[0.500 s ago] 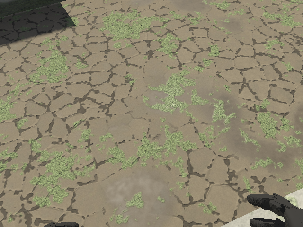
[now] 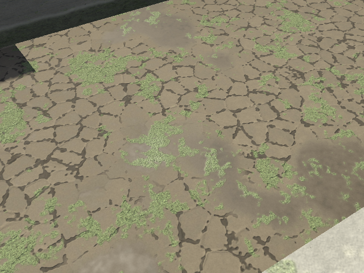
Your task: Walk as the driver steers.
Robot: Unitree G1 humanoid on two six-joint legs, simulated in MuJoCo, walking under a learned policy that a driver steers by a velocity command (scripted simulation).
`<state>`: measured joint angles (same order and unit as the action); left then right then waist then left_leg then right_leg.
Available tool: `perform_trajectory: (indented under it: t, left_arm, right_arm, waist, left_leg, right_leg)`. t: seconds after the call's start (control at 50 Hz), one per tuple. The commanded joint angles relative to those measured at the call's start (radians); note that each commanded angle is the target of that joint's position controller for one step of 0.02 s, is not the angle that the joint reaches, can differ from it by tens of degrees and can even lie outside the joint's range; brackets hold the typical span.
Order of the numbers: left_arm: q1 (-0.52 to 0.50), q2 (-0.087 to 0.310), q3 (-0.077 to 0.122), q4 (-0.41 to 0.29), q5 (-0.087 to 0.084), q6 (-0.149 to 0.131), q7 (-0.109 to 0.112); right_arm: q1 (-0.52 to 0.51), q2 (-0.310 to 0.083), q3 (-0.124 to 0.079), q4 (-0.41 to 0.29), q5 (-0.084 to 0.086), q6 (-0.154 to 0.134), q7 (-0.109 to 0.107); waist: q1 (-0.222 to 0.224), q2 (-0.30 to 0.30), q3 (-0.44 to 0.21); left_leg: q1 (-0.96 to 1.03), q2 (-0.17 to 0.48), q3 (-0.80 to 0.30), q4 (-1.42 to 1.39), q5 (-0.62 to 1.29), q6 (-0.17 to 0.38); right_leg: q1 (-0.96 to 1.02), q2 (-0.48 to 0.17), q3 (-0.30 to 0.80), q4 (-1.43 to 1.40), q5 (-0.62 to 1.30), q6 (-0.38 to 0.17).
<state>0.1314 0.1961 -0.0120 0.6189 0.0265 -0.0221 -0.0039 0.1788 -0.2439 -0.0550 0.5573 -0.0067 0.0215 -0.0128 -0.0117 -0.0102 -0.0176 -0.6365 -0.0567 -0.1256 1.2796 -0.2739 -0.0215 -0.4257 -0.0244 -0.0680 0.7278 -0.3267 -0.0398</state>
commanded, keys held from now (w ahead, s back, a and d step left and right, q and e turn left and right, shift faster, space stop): w+q+shift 0.86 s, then w+shift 0.14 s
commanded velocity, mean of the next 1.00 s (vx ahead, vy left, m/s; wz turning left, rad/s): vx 1.00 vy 0.00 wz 0.88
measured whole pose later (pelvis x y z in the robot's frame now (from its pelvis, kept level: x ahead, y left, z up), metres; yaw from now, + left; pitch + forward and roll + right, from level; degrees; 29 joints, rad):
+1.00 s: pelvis +0.02 +0.01 +0.00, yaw +51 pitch +0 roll -1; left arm 0.08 0.21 0.01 0.55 0.02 0.00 -0.01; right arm -0.04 -0.22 0.01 0.49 0.03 0.07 0.02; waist 0.01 0.01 0.04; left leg -0.46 -0.18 -0.17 0.72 -0.23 0.06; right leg -0.32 0.00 -0.04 0.72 -0.42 -0.01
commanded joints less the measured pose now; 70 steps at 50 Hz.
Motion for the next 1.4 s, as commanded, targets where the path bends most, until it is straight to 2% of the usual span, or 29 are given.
perform_trajectory:
  t: [0.02, 0.16, 0.24, 0.28, 0.3, 0.32, 0.34, 0.38, 0.42, 0.46, 0.56, 0.6, 0.62, 0.64, 0.66, 0.68, 0.72, 0.8, 0.82, 0.84, 0.86, 0.96, 1.0, 1.02, 1.06, 1.12, 1.2, 1.28, 1.4]
  left_arm:
    - [-0.078, 0.106, 0.029, -0.079, -0.005, -0.044, 0.009]
    - [0.124, 0.176, 0.061, -0.009, 0.011, -0.044, 0.041]
    - [0.087, 0.221, 0.079, -0.011, 0.006, -0.048, 0.058]
    - [0.063, 0.224, 0.082, -0.01, -0.003, -0.019, 0.061]
    - [-0.007, 0.204, 0.079, -0.072, 0.002, 0.008, 0.061]
    - [-0.162, 0.144, 0.059, -0.172, 0.014, 0.012, 0.076]
    - [-0.149, 0.135, 0.043, -0.178, 0.026, 0.011, 0.092]
    - [-0.109, 0.11, 0.034, -0.161, 0.018, 0.018, 0.088]
    - [-0.062, 0.089, 0.029, -0.15, 0.025, 0.048, 0.093]
    - [-0.008, 0.093, 0.031, -0.133, 0.035, 0.069, 0.092]
    - [-0.08, 0.064, 0.003, -0.154, 0.012, 0.043, 0.053]
    - [-0.037, 0.026, -0.007, -0.134, 0.002, 0.019, 0.036]
    - [-0.025, 0.062, 0.003, -0.126, 0.018, 0.011, 0.034]
    - [-0.076, 0.134, 0.031, -0.146, 0.038, 0.012, 0.028]
    - [-0.077, 0.157, 0.038, -0.162, 0.035, 0.014, 0.025]
    - [-0.091, 0.163, 0.036, -0.17, 0.036, 0.014, 0.031]
    - [-0.162, 0.139, 0.028, -0.162, 0.01, 0.014, 0.043]
    - [-0.227, 0.084, 0.02, -0.168, -0.009, 0.021, 0.036]
    - [-0.175, 0.063, 0.024, -0.171, -0.013, 0.029, 0.025]
    - [-0.195, 0.043, 0.017, -0.201, -0.023, 0.044, 0.006]
    - [-0.224, 0.063, 0.026, -0.211, -0.025, 0.049, -0.005]
    - [-0.05, 0.047, 0.026, -0.137, -0.021, -0.008, -0.001]
    - [0.011, 0.09, 0.048, -0.113, 0.014, 0.001, 0.0]
    - [-0.071, 0.136, 0.063, -0.138, 0.014, 0.011, -0.004]
    - [-0.176, 0.104, 0.049, -0.173, -0.013, 0.015, 0.002]
    - [-0.176, 0.094, 0.037, -0.155, -0.044, -0.003, 0.005]
    - [-0.128, 0.062, 0.05, -0.149, -0.078, 0.032, 0.003]
    - [-0.065, 0.048, 0.05, -0.122, -0.076, 0.037, 0.004]
    - [-0.04, 0.074, 0.051, -0.113, -0.062, 0.061, -0.007]
  right_arm:
    - [-0.042, -0.029, -0.004, -0.089, -0.004, 0.024, 0.003]
    - [-0.226, -0.007, 0.022, -0.153, 0.008, 0.028, 0.037]
    - [-0.19, -0.026, 0.016, -0.15, 0.024, 0.043, 0.06]
    - [0.015, -0.022, 0.006, -0.073, 0.026, 0.029, 0.052]
    - [0.112, -0.114, -0.012, -0.048, 0.029, 0.019, 0.049]
    - [0.058, -0.23, -0.04, -0.072, 0.051, 0.038, 0.047]
    - [0.008, -0.182, -0.031, -0.106, 0.03, 0.049, 0.028]
    - [-0.131, -0.086, 0.011, -0.124, -0.006, 0.056, 0.006]
    - [-0.235, -0.04, 0.036, -0.153, -0.001, 0.038, 0.008]
    - [-0.276, -0.049, 0.046, -0.154, -0.007, 0.012, 0.022]
    - [-0.271, -0.077, 0.037, -0.158, -0.012, 0.038, 0.019]
    - [-0.294, -0.068, 0.032, -0.162, 0.007, 0.054, 0.011]
    - [-0.234, -0.044, 0.027, -0.16, 0.03, 0.055, 0.006]
    - [-0.172, -0.008, 0.041, -0.158, 0.044, 0.041, 0.011]
    - [-0.219, -0.047, 0.027, -0.154, 0.034, 0.019, 0.013]
    - [-0.305, -0.088, 0.01, -0.169, 0.019, 0.005, 0.018]
    - [-0.359, -0.073, 0.013, -0.19, 0.036, -0.002, 0.038]
    - [-0.142, -0.027, 0.029, -0.096, 0.019, 0.031, 0.067]
    - [-0.154, -0.053, 0.026, -0.099, 0.018, 0.035, 0.077]
    - [-0.245, -0.11, 0.021, -0.14, 0.052, 0.039, 0.075]
    - [-0.299, -0.132, 0.018, -0.173, 0.063, 0.047, 0.07]
    - [-0.346, -0.082, 0.028, -0.173, 0.037, 0.032, 0.022]
    - [-0.29, -0.021, 0.04, -0.16, 0.046, 0.027, 0.032]
    - [-0.311, -0.022, 0.047, -0.165, 0.05, 0.023, 0.04]
    - [-0.355, -0.048, 0.043, -0.161, 0.02, -0.001, 0.056]
    - [-0.295, -0.01, 0.055, -0.133, 0.003, -0.01, 0.077]
    - [-0.251, -0.063, 0.056, -0.127, -0.001, 0.008, 0.045]
    - [-0.306, -0.041, 0.058, -0.146, -0.007, 0.0, 0.01]
    - [-0.327, -0.033, 0.043, -0.164, 0.007, -0.01, 0.001]
  waist:
    - [-0.026, -0.133, -0.054]
    - [0.062, -0.09, -0.048]
    - [0.037, -0.139, -0.063]
    - [-0.071, -0.032, -0.18]
    - [-0.123, 0.196, -0.174]
    - [-0.151, 0.431, -0.244]
    - [-0.125, 0.246, -0.262]
    - [-0.018, 0.098, -0.097]
    - [0.035, 0.111, -0.058]
    - [0.061, 0.101, -0.082]
    - [-0.001, 0.11, -0.15]
    - [0.024, 0.081, -0.136]
    - [-0.008, -0.073, -0.164]
    - [-0.002, -0.301, -0.218]
    - [0.064, -0.355, -0.171]
    - [0.081, -0.273, -0.117]
    - [0.045, -0.141, -0.076]
    - [-0.044, -0.083, -0.073]
    - [-0.007, 0.07, -0.036]
    - [-0.017, 0.272, -0.015]
    - [-0.029, 0.322, 0.003]
    - [0.04, 0.168, -0.16]
    - [0.033, -0.067, -0.169]
    - [0.041, -0.249, -0.108]
    - [0.021, -0.16, -0.048]
    - [-0.032, -0.066, -0.096]
    - [-0.062, 0.194, -0.04]
    - [-0.022, 0.158, -0.076]
    - [0.024, 0.052, -0.079]
  left_leg:
    - [-0.094, 0.03, -0.02, 0.048, 0.112, -0.015]
    - [-0.075, 0.103, 0.114, -0.168, -0.005, 0.026]
    - [0.214, 0.079, 0.217, -0.386, -0.141, 0.074]
    - [0.495, -0.007, 0.189, -0.555, -0.051, 0.129]
    - [0.685, 0.101, -0.049, -0.484, 0.438, 0.208]
    - [0.764, 0.203, -0.405, -0.676, 0.561, 0.312]
    - [0.68, 0.289, -0.446, -0.703, 0.441, 0.348]
    - [0.381, 0.245, -0.368, -0.705, 0.3, 0.292]
    - [0.177, 0.155, -0.302, -0.73, 0.195, 0.218]
    - [0.041, 0.088, -0.21, -0.711, 0.414, 0.187]
    - [0.201, 0.066, -0.315, -0.711, 0.35, 0.194]
    - [0.112, 0.063, -0.328, -0.684, 0.277, 0.178]
    - [-0.001, -0.012, -0.248, -0.565, 0.175, 0.122]
    - [-0.116, -0.088, -0.106, -0.468, 0.025, 0.077]
    - [-0.164, -0.089, -0.069, -0.344, -0.123, 0.066]
    - [-0.122, -0.056, -0.046, -0.267, -0.105, 0.052]
    - [0.0, 0.01, 0.002, -0.335, -0.04, 0.045]
    - [0.375, -0.018, 0.072, -0.551, 0.021, 0.086]
    - [0.31, 0.006, 0.001, -0.623, -0.007, 0.103]
    - [0.177, 0.051, -0.234, -0.791, -0.169, 0.156]
    - [0.11, 0.071, -0.369, -0.904, -0.277, 0.173]
    - [0.24, 0.052, -0.28, -0.85, -0.024, 0.132]
    - [0.069, -0.074, -0.096, -0.687, 0.01, 0.031]
    - [-0.026, -0.078, -0.036, -0.606, -0.008, 0.033]
    - [0.143, 0.005, -0.016, -0.609, 0.064, 0.031]
    - [0.438, 0.01, 0.03, -0.709, 0.059, 0.035]
    - [0.413, 0.132, -0.188, -0.952, -0.114, 0.004]
    - [0.411, 0.142, -0.131, -0.986, -0.076, -0.06]
    - [0.446, 0.079, 0.114, -0.931, 0.032, -0.134]
  right_leg:
    - [0.021, -0.274, 0.284, -0.309, 0.036, -0.046]
    - [0.139, -0.321, 0.132, -0.253, 0.133, -0.072]
    - [0.093, -0.322, -0.022, -0.166, 0.473, -0.028]
    - [0.05, -0.247, -0.114, 0.207, 0.734, 0.03]
    - [-0.301, -0.134, -0.105, 0.592, 0.404, 0.069]
    - [-0.592, 0.055, 0.016, 0.727, -0.162, 0.132]
    - [-0.594, 0.028, 0.135, 0.77, -0.14, 0.171]
    - [-0.546, 0.003, 0.138, 0.686, -0.073, 0.187]
    - [-0.392, -0.006, 0.132, 0.56, -0.001, 0.191]
    - [-0.169, 0.024, 0.086, 0.448, 0.046, 0.181]
    - [0.011, 0.05, 0.121, 0.176, -0.009, 0.138]
    - [0.24, 0.028, 0.114, -0.041, 0.127, 0.095]
    - [0.417, -0.052, 0.136, -0.008, 0.415, 0.052]
    - [0.476, -0.167, 0.267, -0.058, 0.317, -0.033]
    - [0.397, -0.269, 0.439, -0.197, 0.165, -0.097]
    - [0.269, -0.321, 0.49, -0.272, 0.103, -0.126]
    - [0.143, -0.299, 0.429, -0.345, -0.15, -0.076]
    - [0.004, -0.097, 0.042, -0.191, -0.108, 0.069]
    - [0.001, -0.034, -0.049, -0.033, -0.126, 0.088]
    - [-0.008, 0.051, -0.086, 0.08, -0.082, 0.114]
    - [-0.006, 0.084, -0.045, 0.166, -0.096, 0.116]
    - [0.231, 0.034, 0.02, -0.051, 0.023, 0.068]
    - [0.507, -0.035, 0.055, -0.122, 0.138, 0.004]
    - [0.429, -0.158, 0.252, -0.229, -0.017, -0.048]
    - [0.194, -0.236, 0.328, -0.34, -0.104, -0.059]
    - [0.079, -0.093, 0.146, -0.295, -0.054, 0.001]
    - [0.063, 0.039, 0.057, -0.102, -0.02, 0.043]
    - [0.124, 0.05, 0.079, -0.119, -0.001, 0.016]
    - [0.18, 0.068, 0.094, -0.195, 0.004, -0.035]
Velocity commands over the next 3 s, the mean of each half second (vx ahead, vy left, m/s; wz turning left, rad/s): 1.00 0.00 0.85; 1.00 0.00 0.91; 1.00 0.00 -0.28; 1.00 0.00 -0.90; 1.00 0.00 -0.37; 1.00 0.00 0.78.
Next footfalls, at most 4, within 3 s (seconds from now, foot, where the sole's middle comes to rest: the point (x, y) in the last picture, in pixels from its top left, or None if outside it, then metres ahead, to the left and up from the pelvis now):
0.28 left None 0.05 0.14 -0.75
0.60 right None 0.14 -0.05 -0.75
2.38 left None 0.07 0.08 -0.75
2.82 right None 0.16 -0.19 -0.75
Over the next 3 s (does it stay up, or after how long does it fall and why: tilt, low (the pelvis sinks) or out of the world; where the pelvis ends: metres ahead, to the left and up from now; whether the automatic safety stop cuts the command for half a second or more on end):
stays up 0.07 -0.13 -0.01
